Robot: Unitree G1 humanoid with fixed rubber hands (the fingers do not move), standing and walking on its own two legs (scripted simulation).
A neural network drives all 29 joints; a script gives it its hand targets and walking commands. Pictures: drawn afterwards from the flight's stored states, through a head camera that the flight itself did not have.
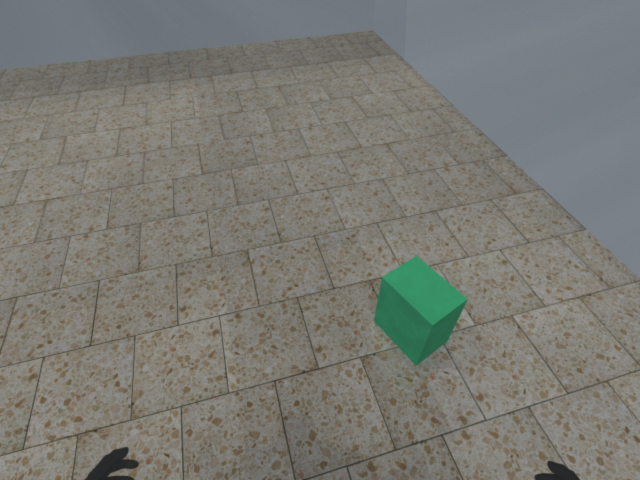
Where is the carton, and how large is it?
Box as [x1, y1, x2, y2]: [374, 256, 467, 365]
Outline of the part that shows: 417,256 415,256 382,277 374,317 374,321 416,365 447,340 467,299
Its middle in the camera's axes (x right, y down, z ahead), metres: +0.33 +0.26 +1.30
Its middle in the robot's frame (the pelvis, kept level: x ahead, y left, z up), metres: +0.78 -0.29 -0.64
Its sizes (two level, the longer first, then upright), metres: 0.216 0.156 0.263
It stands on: the floor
